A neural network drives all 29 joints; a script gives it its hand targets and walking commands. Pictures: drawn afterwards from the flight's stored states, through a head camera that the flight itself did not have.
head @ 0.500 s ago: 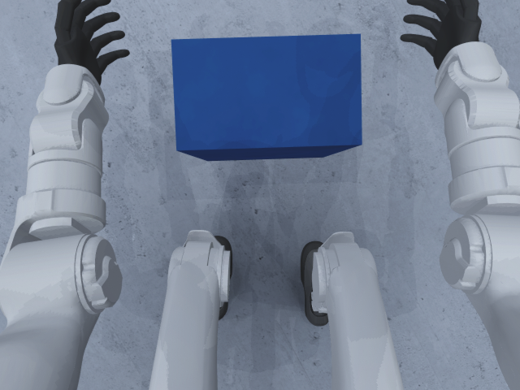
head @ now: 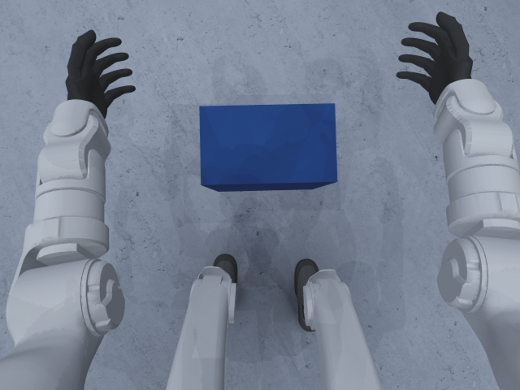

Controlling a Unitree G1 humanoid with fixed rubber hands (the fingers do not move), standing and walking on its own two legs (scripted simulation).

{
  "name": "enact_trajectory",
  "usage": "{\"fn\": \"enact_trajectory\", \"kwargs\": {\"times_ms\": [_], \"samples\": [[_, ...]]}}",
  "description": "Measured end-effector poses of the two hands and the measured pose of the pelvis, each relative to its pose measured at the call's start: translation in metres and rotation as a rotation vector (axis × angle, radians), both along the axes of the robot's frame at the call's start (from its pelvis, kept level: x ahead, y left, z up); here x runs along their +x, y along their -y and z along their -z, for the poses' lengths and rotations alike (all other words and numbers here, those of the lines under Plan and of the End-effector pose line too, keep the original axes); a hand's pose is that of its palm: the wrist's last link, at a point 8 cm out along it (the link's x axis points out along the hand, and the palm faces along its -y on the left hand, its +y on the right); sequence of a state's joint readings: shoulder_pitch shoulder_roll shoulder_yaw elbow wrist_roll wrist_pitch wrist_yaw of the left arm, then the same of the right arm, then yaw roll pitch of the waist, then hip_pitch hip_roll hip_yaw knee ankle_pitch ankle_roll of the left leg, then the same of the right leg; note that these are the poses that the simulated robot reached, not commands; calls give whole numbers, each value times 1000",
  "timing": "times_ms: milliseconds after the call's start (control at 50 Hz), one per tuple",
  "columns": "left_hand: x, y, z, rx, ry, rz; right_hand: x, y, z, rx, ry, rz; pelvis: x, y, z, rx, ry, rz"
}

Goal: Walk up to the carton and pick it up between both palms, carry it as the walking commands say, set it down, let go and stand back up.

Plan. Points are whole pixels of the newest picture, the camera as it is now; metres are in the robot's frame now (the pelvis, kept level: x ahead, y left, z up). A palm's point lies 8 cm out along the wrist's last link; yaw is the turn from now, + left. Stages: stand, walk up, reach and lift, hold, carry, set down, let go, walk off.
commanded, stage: set down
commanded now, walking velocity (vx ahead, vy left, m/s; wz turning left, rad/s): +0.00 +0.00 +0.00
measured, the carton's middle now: (266, 155) +0.49 +0.01 -0.48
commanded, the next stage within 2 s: let go in 0.14 s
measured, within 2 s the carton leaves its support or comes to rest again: neither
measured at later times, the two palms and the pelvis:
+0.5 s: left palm (65, 147) +0.42 +0.25 -0.04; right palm (477, 133) +0.45 -0.22 -0.04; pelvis +0.04 +0.00 +0.07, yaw +0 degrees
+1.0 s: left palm out of the picture +0.26 +0.23 +0.07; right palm out of the picture +0.27 -0.24 +0.07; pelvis +0.09 +0.00 +0.15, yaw +0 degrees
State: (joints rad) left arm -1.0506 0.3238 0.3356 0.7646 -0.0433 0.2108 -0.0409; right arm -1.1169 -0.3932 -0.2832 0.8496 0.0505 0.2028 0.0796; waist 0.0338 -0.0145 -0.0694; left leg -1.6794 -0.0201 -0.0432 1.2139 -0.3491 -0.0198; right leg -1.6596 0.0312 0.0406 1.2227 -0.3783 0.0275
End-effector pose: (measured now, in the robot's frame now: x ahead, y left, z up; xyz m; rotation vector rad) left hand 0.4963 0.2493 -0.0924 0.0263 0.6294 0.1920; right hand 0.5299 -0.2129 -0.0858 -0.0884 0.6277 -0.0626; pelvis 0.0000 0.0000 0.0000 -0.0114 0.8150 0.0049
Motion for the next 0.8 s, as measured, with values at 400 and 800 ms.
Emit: {"fn": "enact_trajectory", "kwargs": {"times_ms": [400,800], "samples": [[-33,8,-31,78,-79,90,-36,2,-31,-93,-67,-22,25,-3,-53,0,36,2],[-167,10,-136,74,-143,129,-179,22,-127,-95,-126,-27,71,2,-125,6,435,-1]]}}
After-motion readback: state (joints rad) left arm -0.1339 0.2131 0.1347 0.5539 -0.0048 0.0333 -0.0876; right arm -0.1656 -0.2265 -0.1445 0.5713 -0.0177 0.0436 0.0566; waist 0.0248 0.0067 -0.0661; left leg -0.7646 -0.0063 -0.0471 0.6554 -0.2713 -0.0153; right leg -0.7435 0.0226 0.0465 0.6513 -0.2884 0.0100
